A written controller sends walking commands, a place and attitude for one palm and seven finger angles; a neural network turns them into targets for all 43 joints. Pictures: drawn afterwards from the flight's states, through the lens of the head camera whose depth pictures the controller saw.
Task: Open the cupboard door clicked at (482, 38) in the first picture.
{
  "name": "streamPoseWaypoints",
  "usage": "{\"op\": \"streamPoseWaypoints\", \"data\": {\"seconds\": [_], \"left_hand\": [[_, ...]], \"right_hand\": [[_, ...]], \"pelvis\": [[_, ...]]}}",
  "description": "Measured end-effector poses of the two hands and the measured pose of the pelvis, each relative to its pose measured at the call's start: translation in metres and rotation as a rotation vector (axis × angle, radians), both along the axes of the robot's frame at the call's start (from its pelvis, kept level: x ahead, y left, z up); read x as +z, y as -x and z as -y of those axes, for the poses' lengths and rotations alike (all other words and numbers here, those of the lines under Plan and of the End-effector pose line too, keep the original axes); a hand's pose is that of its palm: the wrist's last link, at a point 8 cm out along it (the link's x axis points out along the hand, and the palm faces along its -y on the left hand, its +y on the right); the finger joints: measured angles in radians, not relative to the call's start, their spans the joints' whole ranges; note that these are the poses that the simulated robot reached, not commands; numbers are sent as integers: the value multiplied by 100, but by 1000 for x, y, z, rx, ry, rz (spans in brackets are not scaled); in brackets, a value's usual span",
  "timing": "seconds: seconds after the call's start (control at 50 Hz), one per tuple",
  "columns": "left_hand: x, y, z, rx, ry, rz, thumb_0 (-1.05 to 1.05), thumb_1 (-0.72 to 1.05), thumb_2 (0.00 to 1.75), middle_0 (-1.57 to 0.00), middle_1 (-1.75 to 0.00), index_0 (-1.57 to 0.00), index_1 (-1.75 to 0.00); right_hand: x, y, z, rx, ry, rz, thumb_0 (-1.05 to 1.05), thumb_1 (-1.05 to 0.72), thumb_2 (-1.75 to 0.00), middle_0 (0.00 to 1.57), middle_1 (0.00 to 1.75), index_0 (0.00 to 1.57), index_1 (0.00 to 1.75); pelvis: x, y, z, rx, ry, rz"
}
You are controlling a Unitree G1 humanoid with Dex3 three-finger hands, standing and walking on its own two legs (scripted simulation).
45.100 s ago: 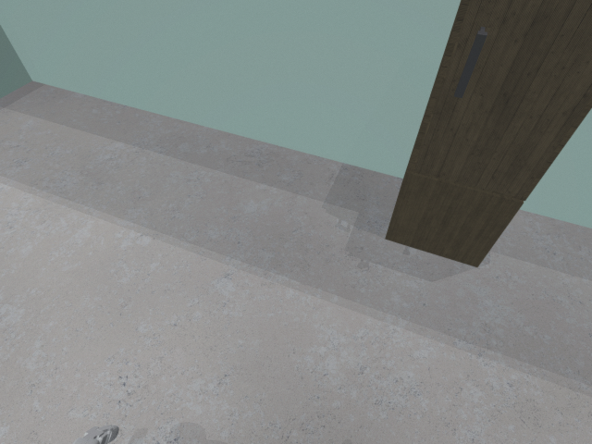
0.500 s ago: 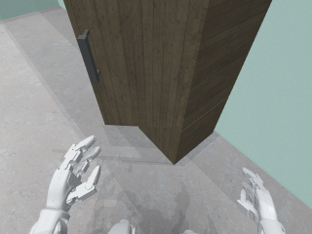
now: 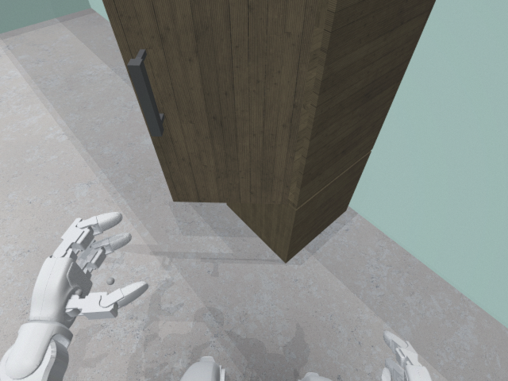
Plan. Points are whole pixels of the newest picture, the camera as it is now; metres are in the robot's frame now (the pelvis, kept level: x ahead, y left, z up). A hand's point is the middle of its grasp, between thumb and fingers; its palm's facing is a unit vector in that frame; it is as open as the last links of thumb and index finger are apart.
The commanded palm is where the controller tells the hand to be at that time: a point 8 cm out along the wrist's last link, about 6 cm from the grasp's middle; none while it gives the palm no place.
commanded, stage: raise the hand with hooked fingers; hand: left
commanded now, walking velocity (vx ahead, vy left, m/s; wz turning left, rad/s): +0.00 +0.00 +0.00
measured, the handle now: (150, 95) +0.60 +0.23 +0.11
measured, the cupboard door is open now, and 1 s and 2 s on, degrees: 47 47 47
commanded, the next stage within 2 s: move the hooked fingers beside the handle in 1.24 s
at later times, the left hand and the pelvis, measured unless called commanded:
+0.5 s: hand (68, 240) +0.28 +0.26 +0.11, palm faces +0.05 -1.00 -0.05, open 13.8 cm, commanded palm +0.26 +0.31 +0.11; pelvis +0.02 +0.01 +0.02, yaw +1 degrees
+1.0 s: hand (68, 209) +0.31 +0.27 +0.13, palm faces +0.03 -1.00 -0.03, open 14.0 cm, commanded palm +0.28 +0.32 +0.13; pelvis +0.02 +0.00 +0.03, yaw +0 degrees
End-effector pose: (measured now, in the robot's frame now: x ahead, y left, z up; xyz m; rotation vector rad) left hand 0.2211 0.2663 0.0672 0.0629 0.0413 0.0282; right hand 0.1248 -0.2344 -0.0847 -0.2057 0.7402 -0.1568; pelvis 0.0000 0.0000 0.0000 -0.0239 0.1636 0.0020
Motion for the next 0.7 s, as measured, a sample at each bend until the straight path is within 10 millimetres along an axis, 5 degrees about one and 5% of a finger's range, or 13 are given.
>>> {"op": "streamPoseWaypoints", "data": {"seconds": [0.18, 0.44, 0.7], "left_hand": [[10, -5, -18, 0, 4, 28, 0, -11, 47, -27, -95, -27, -95], [37, -29, -46, 17, 14, 39, -1, -41, 35, -29, -113, -29, -114], [64, -54, -63, 19, 14, 47, -1, -49, 31, -30, -119, -30, -120]], "right_hand": [[21, -15, 14, 7, 71, 37, 1, -91, -90, 20, 30, 21, 30], [43, -61, -13, 89, 28, 134, 1, -91, -90, 20, 30, 21, 30], [41, -53, -8, 78, 23, 77, 1, -90, -90, 20, 30, 21, 30]], "pelvis": [[8, -5, -6, 3, 0, 22], [21, -14, -7, 13, 3, 57], [29, -19, -4, 10, -2, 74]]}}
